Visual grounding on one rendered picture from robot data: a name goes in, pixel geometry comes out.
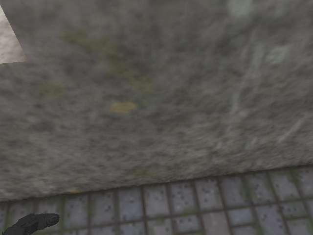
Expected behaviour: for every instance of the robot left hand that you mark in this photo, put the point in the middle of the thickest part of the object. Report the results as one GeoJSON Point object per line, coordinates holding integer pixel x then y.
{"type": "Point", "coordinates": [31, 223]}

